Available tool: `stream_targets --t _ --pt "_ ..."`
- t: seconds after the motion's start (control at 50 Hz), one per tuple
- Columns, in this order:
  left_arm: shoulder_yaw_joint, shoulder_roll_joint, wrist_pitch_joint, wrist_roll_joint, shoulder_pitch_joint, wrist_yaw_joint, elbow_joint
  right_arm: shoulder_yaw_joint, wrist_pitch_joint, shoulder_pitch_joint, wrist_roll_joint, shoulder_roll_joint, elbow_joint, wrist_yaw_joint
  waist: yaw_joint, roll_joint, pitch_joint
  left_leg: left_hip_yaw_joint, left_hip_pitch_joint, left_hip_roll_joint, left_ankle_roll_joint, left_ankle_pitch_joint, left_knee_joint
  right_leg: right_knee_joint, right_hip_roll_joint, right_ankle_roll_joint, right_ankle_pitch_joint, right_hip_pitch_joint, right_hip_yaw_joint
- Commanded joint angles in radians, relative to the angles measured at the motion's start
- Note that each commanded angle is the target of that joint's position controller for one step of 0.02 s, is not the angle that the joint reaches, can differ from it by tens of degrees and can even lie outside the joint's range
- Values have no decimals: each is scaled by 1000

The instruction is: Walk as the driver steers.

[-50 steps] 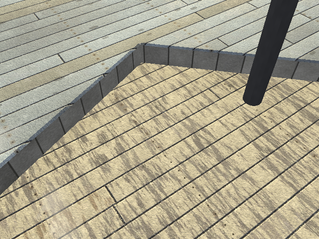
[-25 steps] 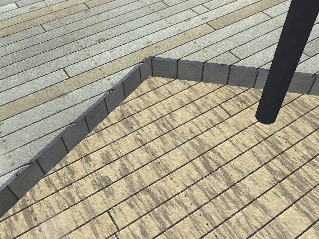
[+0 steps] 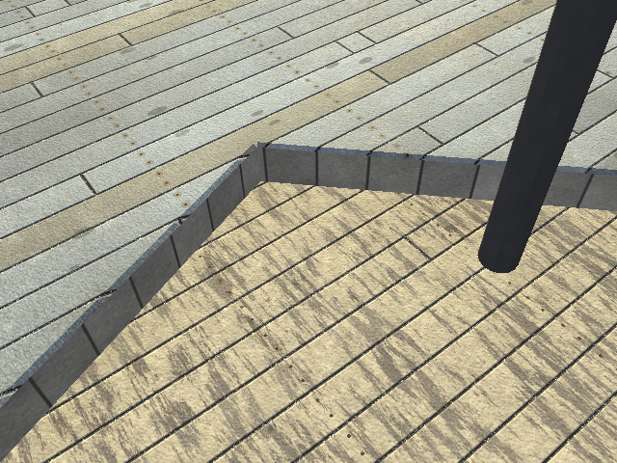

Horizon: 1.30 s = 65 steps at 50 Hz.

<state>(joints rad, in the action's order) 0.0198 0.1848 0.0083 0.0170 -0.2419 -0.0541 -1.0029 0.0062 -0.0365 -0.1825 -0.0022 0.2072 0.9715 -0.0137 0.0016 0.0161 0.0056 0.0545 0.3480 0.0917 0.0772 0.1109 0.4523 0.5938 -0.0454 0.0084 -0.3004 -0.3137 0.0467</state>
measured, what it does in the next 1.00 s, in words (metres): walks ahead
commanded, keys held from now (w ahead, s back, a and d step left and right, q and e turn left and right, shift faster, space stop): no key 0.42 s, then w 0.28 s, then no key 0.30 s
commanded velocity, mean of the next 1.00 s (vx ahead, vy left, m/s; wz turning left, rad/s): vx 0.12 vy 0.00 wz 0.00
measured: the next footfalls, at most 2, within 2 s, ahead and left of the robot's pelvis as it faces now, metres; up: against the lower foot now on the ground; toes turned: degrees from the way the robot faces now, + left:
right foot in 1.10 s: +0.38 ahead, -0.10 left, +0.00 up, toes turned -1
left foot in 1.24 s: +0.20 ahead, +0.10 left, +0.00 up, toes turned +4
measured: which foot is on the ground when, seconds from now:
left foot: down 0.00-1.00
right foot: down 0.00-0.72, up 0.74-1.00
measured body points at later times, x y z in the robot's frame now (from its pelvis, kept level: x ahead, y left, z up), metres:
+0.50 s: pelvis +0.05 -0.02 +0.00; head +0.07 -0.02 +0.45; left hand +0.04 +0.20 -0.15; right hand +0.11 -0.26 -0.15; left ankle +0.08 +0.08 -0.73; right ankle +0.02 -0.13 -0.73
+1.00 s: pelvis +0.19 +0.02 +0.01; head +0.22 +0.03 +0.46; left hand +0.32 +0.27 -0.12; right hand +0.17 -0.21 -0.13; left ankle +0.13 +0.10 -0.73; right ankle +0.29 -0.11 -0.69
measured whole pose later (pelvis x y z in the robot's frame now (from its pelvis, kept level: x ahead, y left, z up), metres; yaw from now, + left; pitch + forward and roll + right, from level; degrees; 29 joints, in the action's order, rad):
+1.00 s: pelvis +0.19 +0.02 +0.01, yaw +2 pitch +1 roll +0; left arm 0.06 0.22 -0.06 -0.02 -0.10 -0.02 -0.94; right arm 0.00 -0.07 -0.34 -0.01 0.17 1.08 -0.02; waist 0.04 0.03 0.03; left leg 0.04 0.08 0.06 0.06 0.25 0.31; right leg 0.73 -0.05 0.00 -0.18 -0.52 0.00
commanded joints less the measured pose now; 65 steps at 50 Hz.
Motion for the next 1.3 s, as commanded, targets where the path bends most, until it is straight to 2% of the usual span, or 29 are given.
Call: stream_targets --t 0.02,0.08,0.16,0.42,0.46,0.5,0.54,0.58,0.64,0.68,0.7,0.72,0.74,0.76,0.8,0.82,0.84,0.88,0.96,1.04,1.08,1.1,1.12,1.14,1.16,1.2,1.24,1.26,1.3 --pt "26 122 6 7 -151 0 -25 29 1 -1 14 121 -41 -12 -15 1 84 -196 154 -152 -1 483 -233 -158 -18 -68 -94 82 6" --pt "24 85 -32 -2 -92 3 -34 28 5 -22 1 95 -28 -27 15 109 73 -122 -73 -109 -9 265 -95 -271 -20 -57 -217 -97 36" --pt "26 71 -60 -14 -89 5 -38 26 6 -53 -7 79 1 -24 19 40 43 -110 -113 -107 3 172 -62 -255 -10 -46 -116 -60 29" --pt "19 53 -50 -17 -160 13 -65 23 14 -58 9 71 49 -19 -3 -17 4 -110 -162 -112 6 -108 3 -182 16 -45 172 57 -13" --pt "24 57 -44 -24 -190 12 -82 26 19 -81 16 69 70 -20 -5 0 5 -77 -147 -76 14 180 25 -194 30 -70 -79 55 -20" --pt "35 86 -49 -36 -192 9 -69 33 10 -61 24 82 62 -19 -14 28 101 -77 -14 -63 27 469 54 -233 -14 -130 -353 18 57" --pt "48 122 -74 -48 -253 11 -71 29 -25 7 32 58 31 -9 -48 88 161 -53 146 -65 26 412 169 -337 -145 -207 -456 85 246" --pt "61 157 -97 -44 -240 17 -66 25 -60 60 33 38 4 7 -45 141 201 -34 263 -97 34 283 307 -395 -294 -270 -350 160 421" --pt "57 138 -106 -44 -192 34 -43 35 -83 50 42 59 -3 24 -5 105 158 -27 201 -123 50 314 223 -343 -267 -224 -74 199 308" --pt "56 149 -94 -49 -123 40 -16 54 -77 -101 41 69 65 26 69 90 98 38 -167 -52 42 163 84 -264 -149 -156 28 15 145" --pt "55 152 -96 -45 -84 41 2 75 -70 -231 34 100 107 24 127 55 50 -15 -339 -66 52 138 69 -129 -89 -121 178 -79 66" --pt "40 99 -103 -42 -49 38 35 103 -65 -361 29 196 127 16 168 -172 18 -339 -475 -260 136 176 -100 229 44 -41 219 -237 -85" --pt "25 39 -119 -38 -69 35 49 100 -68 -426 12 230 130 24 162 -339 -45 -711 -567 -464 256 -11 -245 527 128 -12 -210 -395 -48" --pt "36 78 -126 -50 -79 38 41 71 -77 -326 -1 152 108 21 94 -189 -1 -663 -497 -492 250 -172 -202 694 69 -31 -244 -441 46" --pt "45 94 -119 -42 -86 41 27 48 -79 -166 3 105 55 28 19 -51 10 -371 -371 -401 167 -429 -167 682 -8 -53 -92 -380 33" --pt "55 104 -111 -31 -66 35 33 39 -71 -152 5 86 50 29 12 -35 13 -286 -337 -349 131 -496 -185 627 -32 -57 -33 -352 4" --pt "57 88 -102 -35 -67 34 35 35 -66 -152 1 90 57 25 -2 -85 17 -236 -294 -334 127 -548 -188 572 -42 -47 -12 -301 -7" --pt "54 63 -88 -40 -37 35 41 20 -57 -167 -10 69 69 12 -12 -86 25 -150 -284 -277 105 -642 -187 429 -20 -24 42 -272 -39" --pt "33 36 -74 -34 108 29 87 24 -38 -165 -12 142 70 -12 8 -105 -14 -91 -241 -258 91 -707 -155 110 18 1 145 -141 -75" --pt "36 81 -57 -31 136 33 86 26 -30 -150 7 129 83 -10 0 -113 -13 -124 -226 -283 99 -617 -114 -3 25 -28 203 -43 -62" --pt "49 125 -61 -19 106 28 74 28 -29 -140 17 121 88 -6 -29 -84 -14 -126 -225 -236 61 -530 -37 -158 36 -70 323 62 -65" --pt "63 177 -63 -12 64 20 64 31 -35 -170 6 122 93 -5 -30 -40 -54 -113 -196 -195 26 -445 16 -156 -18 -96 594 175 -5" --pt "72 223 -60 -12 45 16 60 24 -42 -272 -15 77 109 -2 25 51 -128 -83 -69 -130 -18 -200 72 -65 -105 -172 845 365 72" --pt "60 157 -53 -15 12 19 40 11 -36 -301 -11 24 126 -7 6 113 -193 -46 -15 -102 -60 41 154 -58 -178 -258 818 426 144" --pt "45 103 -47 -16 18 22 33 14 -22 -244 -2 38 114 -11 -3 114 -170 -41 -7 -87 -81 217 206 -116 -215 -281 688 361 210" --pt "29 92 -47 -8 130 25 52 16 13 -190 -1 33 98 -23 38 123 -97 -59 -38 -99 -91 361 174 -188 -214 -247 477 202 236" --pt "39 130 -46 -19 225 28 71 13 40 -216 -21 36 115 -28 79 85 -44 -63 -164 -111 -75 227 -17 -184 -129 -152 276 48 150" --pt "44 138 -46 -28 233 33 78 17 45 -218 -22 67 123 -26 60 40 -11 -61 -167 -119 -60 196 -41 -168 -76 -116 193 13 88" --pt "49 131 -49 -38 186 30 59 28 32 -223 4 103 136 -18 36 -68 3 -106 -88 -136 19 409 -75 -78 30 -93 -47 56 -31"
Keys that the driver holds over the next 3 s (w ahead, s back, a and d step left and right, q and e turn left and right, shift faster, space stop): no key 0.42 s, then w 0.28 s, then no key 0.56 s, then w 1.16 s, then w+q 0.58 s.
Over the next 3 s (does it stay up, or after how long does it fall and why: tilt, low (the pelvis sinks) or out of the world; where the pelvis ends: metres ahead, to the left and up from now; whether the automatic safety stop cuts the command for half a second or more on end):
stays up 1.03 0.06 0.01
